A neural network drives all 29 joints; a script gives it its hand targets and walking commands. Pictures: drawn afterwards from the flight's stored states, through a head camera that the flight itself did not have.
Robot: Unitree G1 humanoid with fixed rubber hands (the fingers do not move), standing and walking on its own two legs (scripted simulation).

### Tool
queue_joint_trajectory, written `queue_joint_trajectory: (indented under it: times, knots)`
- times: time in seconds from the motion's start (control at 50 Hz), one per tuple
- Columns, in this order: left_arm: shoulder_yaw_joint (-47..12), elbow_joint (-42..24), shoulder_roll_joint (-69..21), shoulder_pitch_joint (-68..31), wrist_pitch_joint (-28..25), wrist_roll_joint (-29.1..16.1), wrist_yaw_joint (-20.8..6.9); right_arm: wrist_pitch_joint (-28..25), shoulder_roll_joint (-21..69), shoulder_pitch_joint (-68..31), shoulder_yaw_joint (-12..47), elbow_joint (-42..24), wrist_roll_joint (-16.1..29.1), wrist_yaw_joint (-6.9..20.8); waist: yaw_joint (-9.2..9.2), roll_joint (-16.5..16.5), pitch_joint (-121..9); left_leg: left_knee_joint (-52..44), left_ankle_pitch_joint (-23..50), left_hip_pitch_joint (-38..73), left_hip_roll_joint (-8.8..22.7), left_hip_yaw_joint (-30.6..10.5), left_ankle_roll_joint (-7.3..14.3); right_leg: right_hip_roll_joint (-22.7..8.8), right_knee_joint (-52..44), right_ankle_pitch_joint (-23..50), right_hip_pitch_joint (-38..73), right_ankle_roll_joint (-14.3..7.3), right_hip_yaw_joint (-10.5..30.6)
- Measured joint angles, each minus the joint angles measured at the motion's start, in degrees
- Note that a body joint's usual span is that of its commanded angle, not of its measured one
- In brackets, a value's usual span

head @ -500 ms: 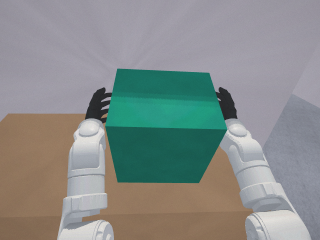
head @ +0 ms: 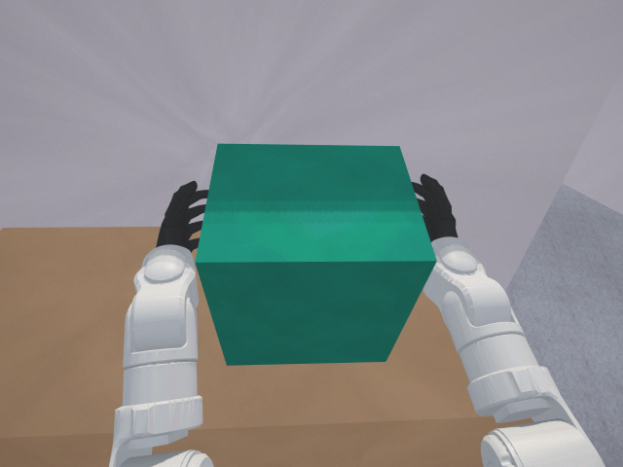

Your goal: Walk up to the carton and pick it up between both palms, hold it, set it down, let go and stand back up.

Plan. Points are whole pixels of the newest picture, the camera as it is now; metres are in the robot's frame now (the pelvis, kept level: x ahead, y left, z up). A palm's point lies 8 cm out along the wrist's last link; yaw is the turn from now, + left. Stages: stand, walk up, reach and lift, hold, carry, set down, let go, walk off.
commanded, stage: hold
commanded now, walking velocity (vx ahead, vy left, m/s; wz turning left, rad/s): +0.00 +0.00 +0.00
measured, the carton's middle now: (308, 261) +0.37 +0.01 +0.14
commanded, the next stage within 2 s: none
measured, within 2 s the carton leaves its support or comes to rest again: neither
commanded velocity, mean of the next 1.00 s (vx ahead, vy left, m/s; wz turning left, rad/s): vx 0.00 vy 0.00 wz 0.00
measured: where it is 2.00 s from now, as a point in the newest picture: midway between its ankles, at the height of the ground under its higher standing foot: outside the picture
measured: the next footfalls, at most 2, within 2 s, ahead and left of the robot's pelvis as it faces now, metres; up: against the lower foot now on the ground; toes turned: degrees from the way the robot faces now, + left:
none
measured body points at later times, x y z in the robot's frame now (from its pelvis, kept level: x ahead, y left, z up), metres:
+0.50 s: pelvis -0.01 +0.00 +0.00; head -0.06 +0.03 +0.45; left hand +0.36 +0.18 +0.19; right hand +0.37 -0.14 +0.19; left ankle +0.04 +0.14 -0.75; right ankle -0.03 -0.11 -0.75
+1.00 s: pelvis -0.01 +0.00 +0.00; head -0.06 +0.02 +0.45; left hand +0.36 +0.16 +0.18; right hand +0.36 -0.16 +0.18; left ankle +0.04 +0.14 -0.75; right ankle -0.03 -0.11 -0.75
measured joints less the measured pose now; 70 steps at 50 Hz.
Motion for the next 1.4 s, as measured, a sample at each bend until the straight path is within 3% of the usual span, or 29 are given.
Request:
queue_joint_trajectory:
  times: [0.18,0.38,0.62,0.74,0.86,1.0,1.16,1.26,1.4]
  knots:
    - [2.50,2.59,-1.92,-1.27,0.73,1.93,-1.59,0.87,0.17,0.96,-0.02,1.48,-1.42,-0.04,0.62,-0.03,0.79,-1.89,1.26,1.41,0.28,0.46,-0.33,0.21,0.33,0.29,0.15,-0.34,0.46]
    - [3.22,4.81,0.07,-4.20,-0.79,1.03,-2.43,0.20,1.44,-2.31,-1.91,2.84,-3.14,0.23,1.08,-0.59,0.80,-1.04,1.69,-0.47,0.28,-0.13,-0.36,0.28,1.52,0.35,-1.70,-0.40,-0.12]
    - [2.57,6.95,0.23,-5.50,-0.75,1.98,-1.56,-1.55,0.96,-4.34,-2.65,7.38,-3.51,1.52,0.82,-0.95,-0.41,-0.95,1.47,-1.09,-0.36,0.41,0.48,-0.42,0.50,0.85,-1.92,0.43,0.25]
    - [0.50,3.35,-0.46,-2.54,-0.31,0.62,0.61,-2.13,-0.21,-1.98,-0.97,4.79,-1.32,1.30,0.51,-0.36,-0.60,-0.33,0.85,-1.34,-0.25,0.75,0.55,-0.35,0.30,0.80,-1.93,0.53,0.57]
    - [0.79,3.28,-1.63,-2.03,0.12,1.15,0.63,-1.61,-0.69,-0.77,-0.64,4.25,-0.94,1.36,0.69,0.24,0.07,-0.43,0.76,-0.52,0.07,0.77,0.27,-0.04,0.44,0.62,-1.27,0.21,0.61]
    - [1.67,1.73,-1.19,-0.71,-0.41,0.49,-0.57,-0.21,-0.33,0.05,0.48,1.15,-0.49,0.03,0.52,0.33,0.48,-0.40,0.81,-0.06,0.55,0.30,-0.32,0.49,0.82,0.40,-0.87,-0.37,0.20]
    - [3.54,4.82,-0.50,-3.70,-0.44,1.63,-2.73,0.12,1.17,-1.57,-1.09,3.23,-2.80,-0.20,0.93,-0.45,-0.16,-1.20,1.48,0.26,0.36,0.04,-0.47,0.33,1.65,0.10,-1.22,-0.55,-0.10]
    - [3.83,7.31,-0.08,-6.25,-0.71,2.47,-2.86,-0.64,1.54,-3.43,-2.77,5.67,-4.18,0.48,1.31,-0.42,-0.15,-1.48,1.96,-0.53,0.11,0.15,-0.20,0.07,1.67,0.42,-2.16,-0.33,-0.05]
    - [3.11,5.98,0.02,-5.59,-1.10,1.74,-2.10,-1.83,0.95,-3.39,-1.98,5.41,-2.94,0.27,1.08,-0.08,-0.20,-1.03,1.67,-1.38,-0.09,0.47,0.26,-0.16,0.87,0.89,-2.52,0.18,0.21]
